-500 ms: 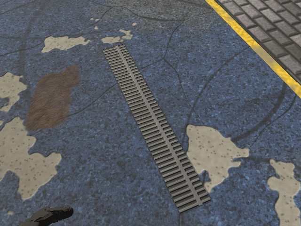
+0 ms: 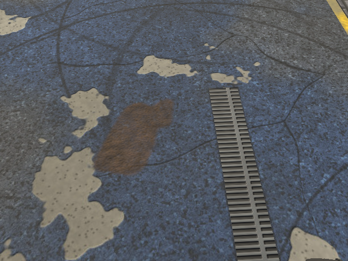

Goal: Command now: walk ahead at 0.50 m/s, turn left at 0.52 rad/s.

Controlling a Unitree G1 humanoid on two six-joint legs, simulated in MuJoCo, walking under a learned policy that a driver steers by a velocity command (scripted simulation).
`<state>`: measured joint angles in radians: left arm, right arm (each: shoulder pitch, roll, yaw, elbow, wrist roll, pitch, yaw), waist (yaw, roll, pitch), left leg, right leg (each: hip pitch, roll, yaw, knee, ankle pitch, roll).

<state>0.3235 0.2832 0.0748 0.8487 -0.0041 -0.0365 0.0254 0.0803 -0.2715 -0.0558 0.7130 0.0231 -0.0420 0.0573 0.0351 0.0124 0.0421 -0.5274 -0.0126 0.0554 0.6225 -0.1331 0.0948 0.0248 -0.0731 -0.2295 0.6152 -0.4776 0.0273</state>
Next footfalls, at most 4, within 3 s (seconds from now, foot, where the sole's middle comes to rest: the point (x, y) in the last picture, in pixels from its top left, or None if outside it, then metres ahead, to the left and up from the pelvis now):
0.44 right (211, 258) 0.46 -0.09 -0.75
0.92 left None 0.37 0.16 -0.75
1.34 right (186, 243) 0.51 0.00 -0.75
1.72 left None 0.29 0.13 -0.75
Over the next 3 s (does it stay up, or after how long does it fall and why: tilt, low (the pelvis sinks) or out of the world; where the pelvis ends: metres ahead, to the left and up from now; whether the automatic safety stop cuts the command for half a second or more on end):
stays up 0.47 0.13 0.03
